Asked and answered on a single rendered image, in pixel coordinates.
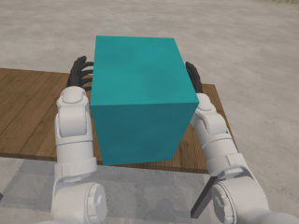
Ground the left robot forearm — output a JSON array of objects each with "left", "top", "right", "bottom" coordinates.
[{"left": 50, "top": 86, "right": 97, "bottom": 220}]

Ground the left robot upper arm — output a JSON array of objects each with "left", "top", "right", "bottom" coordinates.
[{"left": 35, "top": 182, "right": 107, "bottom": 224}]

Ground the table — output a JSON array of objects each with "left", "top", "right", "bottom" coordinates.
[{"left": 0, "top": 67, "right": 239, "bottom": 219}]

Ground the right robot upper arm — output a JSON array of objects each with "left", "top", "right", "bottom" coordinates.
[{"left": 211, "top": 175, "right": 299, "bottom": 224}]

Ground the carton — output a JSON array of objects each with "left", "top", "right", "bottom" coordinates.
[{"left": 90, "top": 35, "right": 200, "bottom": 166}]

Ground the right robot forearm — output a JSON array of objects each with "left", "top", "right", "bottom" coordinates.
[{"left": 190, "top": 92, "right": 269, "bottom": 209}]

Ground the right robot hand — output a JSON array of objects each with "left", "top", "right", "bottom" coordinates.
[{"left": 185, "top": 62, "right": 203, "bottom": 93}]

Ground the left robot hand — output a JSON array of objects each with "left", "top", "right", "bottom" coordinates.
[{"left": 66, "top": 55, "right": 94, "bottom": 91}]

